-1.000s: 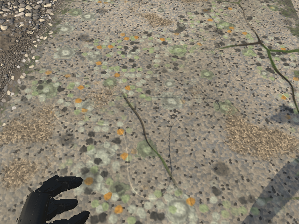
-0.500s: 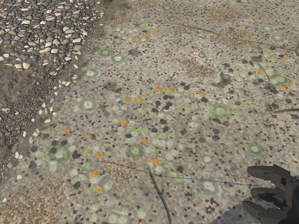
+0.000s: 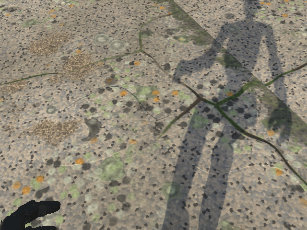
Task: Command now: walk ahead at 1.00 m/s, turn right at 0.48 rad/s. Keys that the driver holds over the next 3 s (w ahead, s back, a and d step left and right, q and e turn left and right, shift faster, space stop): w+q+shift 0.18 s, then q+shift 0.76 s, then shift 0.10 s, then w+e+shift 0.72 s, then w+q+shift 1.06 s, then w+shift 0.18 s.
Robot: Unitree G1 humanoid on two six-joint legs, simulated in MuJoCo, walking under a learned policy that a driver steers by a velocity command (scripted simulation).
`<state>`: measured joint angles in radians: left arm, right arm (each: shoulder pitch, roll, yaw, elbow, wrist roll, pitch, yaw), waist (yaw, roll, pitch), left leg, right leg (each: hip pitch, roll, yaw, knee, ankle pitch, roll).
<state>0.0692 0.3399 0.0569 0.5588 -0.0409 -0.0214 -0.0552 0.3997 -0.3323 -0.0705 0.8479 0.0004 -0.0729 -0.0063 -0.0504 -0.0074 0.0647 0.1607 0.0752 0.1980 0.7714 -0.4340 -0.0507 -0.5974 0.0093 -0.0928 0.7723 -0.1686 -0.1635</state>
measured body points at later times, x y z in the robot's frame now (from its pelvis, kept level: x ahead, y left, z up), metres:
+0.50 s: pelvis +0.40 +0.04 +0.01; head +0.43 +0.04 +0.46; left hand +0.48 +0.33 -0.09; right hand +0.58 -0.20 -0.10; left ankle +0.55 +0.10 -0.69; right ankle +0.23 -0.09 -0.57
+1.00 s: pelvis +0.59 +0.01 +0.04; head +0.61 +0.02 +0.49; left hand +0.54 +0.34 -0.04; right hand +0.91 -0.11 -0.03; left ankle +0.54 +0.10 -0.67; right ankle +0.73 -0.04 -0.69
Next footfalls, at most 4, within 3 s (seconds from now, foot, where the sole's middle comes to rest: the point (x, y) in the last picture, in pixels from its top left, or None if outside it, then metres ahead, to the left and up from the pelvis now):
0.42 left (139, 200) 0.59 0.11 -0.73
0.96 right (163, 166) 0.75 -0.01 -0.73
1.32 left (133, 210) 0.55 0.13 -0.73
1.74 right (144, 115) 1.07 0.07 -0.73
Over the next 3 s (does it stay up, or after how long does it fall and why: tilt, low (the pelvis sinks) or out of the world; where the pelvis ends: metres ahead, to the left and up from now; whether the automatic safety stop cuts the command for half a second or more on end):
stays up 1.83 0.53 0.03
